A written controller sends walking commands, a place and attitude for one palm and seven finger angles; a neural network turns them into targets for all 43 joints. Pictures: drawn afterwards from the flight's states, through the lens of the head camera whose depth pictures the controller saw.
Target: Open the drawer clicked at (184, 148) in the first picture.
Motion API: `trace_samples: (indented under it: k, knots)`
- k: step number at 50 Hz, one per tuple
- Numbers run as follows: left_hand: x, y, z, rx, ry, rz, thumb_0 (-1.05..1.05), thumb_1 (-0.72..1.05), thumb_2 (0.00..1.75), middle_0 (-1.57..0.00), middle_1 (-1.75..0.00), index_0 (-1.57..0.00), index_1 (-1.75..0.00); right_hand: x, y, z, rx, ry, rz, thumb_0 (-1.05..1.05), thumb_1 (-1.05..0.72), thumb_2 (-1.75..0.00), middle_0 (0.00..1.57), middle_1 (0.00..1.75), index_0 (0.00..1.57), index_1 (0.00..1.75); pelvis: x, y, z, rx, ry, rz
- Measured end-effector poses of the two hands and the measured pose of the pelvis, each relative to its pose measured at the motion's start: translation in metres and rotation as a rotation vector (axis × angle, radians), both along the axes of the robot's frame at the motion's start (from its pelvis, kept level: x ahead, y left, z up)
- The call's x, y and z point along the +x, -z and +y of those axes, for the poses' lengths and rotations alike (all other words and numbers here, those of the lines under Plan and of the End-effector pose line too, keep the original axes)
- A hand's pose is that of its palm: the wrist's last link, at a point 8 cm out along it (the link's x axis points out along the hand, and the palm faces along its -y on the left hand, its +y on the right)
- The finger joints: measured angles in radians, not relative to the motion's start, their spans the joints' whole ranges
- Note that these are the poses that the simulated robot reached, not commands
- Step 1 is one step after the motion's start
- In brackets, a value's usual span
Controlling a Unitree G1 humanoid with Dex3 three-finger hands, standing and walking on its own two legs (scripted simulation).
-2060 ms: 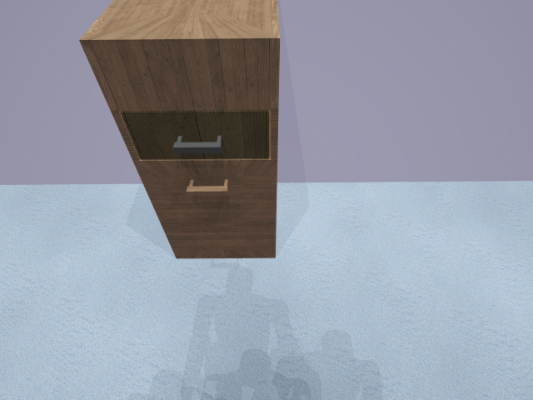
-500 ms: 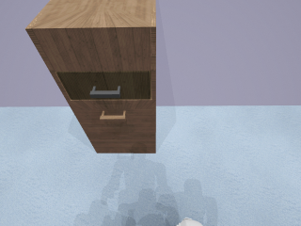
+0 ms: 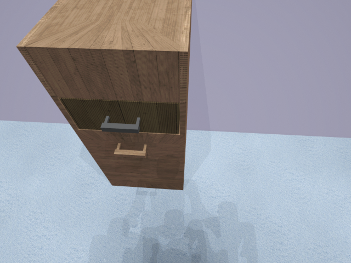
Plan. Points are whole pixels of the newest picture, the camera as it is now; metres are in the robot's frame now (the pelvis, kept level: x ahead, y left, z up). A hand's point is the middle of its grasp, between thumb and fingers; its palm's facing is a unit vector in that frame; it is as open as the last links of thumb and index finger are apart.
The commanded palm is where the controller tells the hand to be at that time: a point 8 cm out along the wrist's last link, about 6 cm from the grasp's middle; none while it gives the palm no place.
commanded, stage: come to a stop and stand still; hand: left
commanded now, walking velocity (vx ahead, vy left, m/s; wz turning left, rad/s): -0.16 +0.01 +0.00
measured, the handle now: (121, 123) +0.54 +0.23 -0.11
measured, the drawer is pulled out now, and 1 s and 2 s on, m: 0.00 0.00 0.00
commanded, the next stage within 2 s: look again from close up in 1.34 s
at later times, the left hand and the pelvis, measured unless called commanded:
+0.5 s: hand out of the picture +0.06 +0.23 -0.19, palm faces +0.01 -0.97 -0.23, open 7.4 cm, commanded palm none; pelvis -0.01 +0.04 -0.03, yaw -1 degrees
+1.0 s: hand out of the picture -0.07 +0.23 -0.18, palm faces -0.01 -0.98 -0.22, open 7.4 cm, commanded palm none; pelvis -0.06 +0.05 -0.01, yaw -2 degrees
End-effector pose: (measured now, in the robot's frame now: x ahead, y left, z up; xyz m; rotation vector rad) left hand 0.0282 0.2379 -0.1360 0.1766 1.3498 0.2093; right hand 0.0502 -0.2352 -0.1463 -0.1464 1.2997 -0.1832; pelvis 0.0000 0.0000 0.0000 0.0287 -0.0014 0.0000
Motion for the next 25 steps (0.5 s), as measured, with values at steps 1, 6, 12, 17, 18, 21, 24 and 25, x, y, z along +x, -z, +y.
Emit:
trace_samples:
  k: [1, 6, 12, 17, 18, 21, 24, 25]
  knots:
    - [0.002, -0.001, 0.002, 0.007, 0.002, -0.003, 0.0, 0.93, 0.9, -0.2, -0.3, -0.2, -0.3, 0.004, -0.001, -0.002, -0.002, 0.0, -0.006, 0.01, -0.93, -0.9, 0.2, 0.3, 0.2, 0.3, 0.001, 0.0, 0.0, 0.003, -0.001, -0.001]
    - [0.011, 0.009, 0.013, 0.028, 0.004, -0.025, 0.0, 0.91, 0.9, -0.2, -0.3, -0.2, -0.3, 0.012, 0.006, -0.01, -0.025, -0.007, 0.0, 0.01, -0.92, -0.9, 0.2, 0.3, 0.2, 0.3, 0.0, 0.011, 0.003, 0.014, 0.0, 0.013]
    - [0.015, 0.027, 0.024, 0.01, 0.007, -0.02, 0.0, 0.91, 0.9, -0.2, -0.3, -0.2, -0.3, 0.001, 0.01, 0.004, -0.046, -0.035, 0.009, 0.01, -0.91, -0.9, 0.2, 0.3, 0.19, 0.3, -0.006, 0.02, 0.014, -0.017, 0.001, 0.003]
    - [0.018, 0.025, 0.025, 0.014, 0.043, -0.11, 0.0, 0.91, 0.9, -0.2, -0.3, -0.2, -0.3, -0.007, 0.014, 0.011, -0.026, -0.026, -0.013, 0.01, -0.91, -0.9, 0.2, 0.3, 0.2, 0.3, -0.005, 0.028, 0.016, -0.029, -0.013, 0.026]
    - [0.018, 0.025, 0.026, 0.012, 0.05, -0.12, 0.0, 0.91, 0.9, -0.2, -0.3, -0.2, -0.3, -0.006, 0.015, 0.012, -0.028, -0.018, -0.029, 0.01, -0.91, -0.9, 0.2, 0.3, 0.2, 0.3, -0.005, 0.029, 0.019, -0.041, -0.015, 0.021]
    - [0.017, 0.028, 0.031, 0.004, 0.062, -0.142, 0.0, 0.91, 0.9, -0.2, -0.3, -0.2, -0.3, -0.002, 0.013, 0.023, -0.03, -0.001, -0.086, 0.01, -0.91, -0.9, 0.2, 0.3, 0.2, 0.3, -0.007, 0.031, 0.029, -0.047, -0.008, -0.002]
    - [0.018, 0.027, 0.037, -0.01, 0.068, -0.153, 0.0, 0.91, 0.9, -0.2, -0.3, -0.2, -0.3, 0.001, 0.004, 0.037, -0.025, -0.008, -0.147, 0.01, -0.91, -0.9, 0.2, 0.3, 0.2, 0.3, -0.012, 0.028, 0.038, -0.038, 0.011, -0.02]
    - [0.019, 0.025, 0.04, -0.011, 0.074, -0.158, 0.0, 0.91, 0.9, -0.2, -0.3, -0.2, -0.3, 0.0, 0.002, 0.04, -0.023, -0.012, -0.164, 0.01, -0.91, -0.9, 0.2, 0.3, 0.2, 0.3, -0.014, 0.027, 0.041, -0.038, 0.019, -0.024]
